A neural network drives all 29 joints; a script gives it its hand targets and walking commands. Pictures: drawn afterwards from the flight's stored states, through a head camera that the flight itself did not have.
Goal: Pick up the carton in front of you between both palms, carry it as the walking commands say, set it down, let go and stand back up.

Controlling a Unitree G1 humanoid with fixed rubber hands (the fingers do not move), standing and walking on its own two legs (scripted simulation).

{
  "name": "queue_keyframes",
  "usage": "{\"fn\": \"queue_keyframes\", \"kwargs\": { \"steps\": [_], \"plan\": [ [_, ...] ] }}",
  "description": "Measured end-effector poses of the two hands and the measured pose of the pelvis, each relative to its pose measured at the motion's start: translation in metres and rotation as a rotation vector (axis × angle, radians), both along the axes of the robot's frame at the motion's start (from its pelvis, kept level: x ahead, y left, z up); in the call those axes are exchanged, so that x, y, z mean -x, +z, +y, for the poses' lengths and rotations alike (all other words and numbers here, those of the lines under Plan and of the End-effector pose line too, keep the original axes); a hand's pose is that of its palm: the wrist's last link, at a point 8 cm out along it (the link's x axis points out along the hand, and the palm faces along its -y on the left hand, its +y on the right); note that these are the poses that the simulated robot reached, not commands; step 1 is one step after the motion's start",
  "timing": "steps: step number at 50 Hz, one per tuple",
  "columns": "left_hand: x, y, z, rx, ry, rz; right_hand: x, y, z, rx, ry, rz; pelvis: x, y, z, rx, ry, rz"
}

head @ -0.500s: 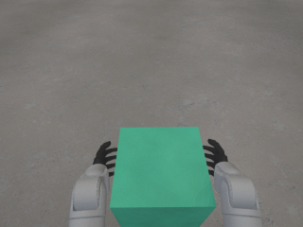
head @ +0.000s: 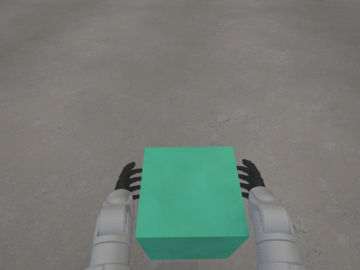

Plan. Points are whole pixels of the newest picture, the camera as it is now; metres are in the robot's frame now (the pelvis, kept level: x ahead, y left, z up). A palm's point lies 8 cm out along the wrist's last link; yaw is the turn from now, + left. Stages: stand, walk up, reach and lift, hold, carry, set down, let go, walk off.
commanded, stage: carry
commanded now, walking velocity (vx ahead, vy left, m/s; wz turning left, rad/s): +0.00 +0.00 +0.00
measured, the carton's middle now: (188, 206) +0.30 +0.00 -0.05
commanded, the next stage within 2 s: hold in 1.02 s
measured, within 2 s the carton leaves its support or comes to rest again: neither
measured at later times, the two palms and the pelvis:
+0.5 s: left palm (119, 203) +0.27 +0.16 +0.04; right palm (254, 200) +0.27 -0.14 +0.04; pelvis -0.01 +0.01 +0.00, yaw +0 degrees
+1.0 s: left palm (114, 206) +0.26 +0.17 +0.03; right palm (251, 203) +0.27 -0.13 +0.04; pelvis -0.02 +0.02 +0.00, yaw +0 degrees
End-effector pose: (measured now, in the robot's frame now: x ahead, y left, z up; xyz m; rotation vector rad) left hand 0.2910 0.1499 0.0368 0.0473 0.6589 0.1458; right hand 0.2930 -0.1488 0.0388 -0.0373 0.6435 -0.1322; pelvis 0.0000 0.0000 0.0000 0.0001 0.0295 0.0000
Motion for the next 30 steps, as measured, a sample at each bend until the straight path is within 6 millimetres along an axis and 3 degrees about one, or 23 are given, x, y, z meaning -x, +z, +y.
{"fn": "queue_keyframes", "kwargs": {
  "steps": [11,30],
  "plan": [
    [0.015,-0.003,0.003,-0.004,-0.001,0.03,0.014,-0.003,0.003,0.005,0.005,0.029,0.006,-0.001,0.003,0.0,0.0,-0.003],
    [0.022,-0.002,0.009,-0.002,-0.003,0.024,0.022,-0.002,0.009,0.005,0.002,0.024,0.015,-0.002,0.009,0.001,-0.002,-0.005]
  ]
}}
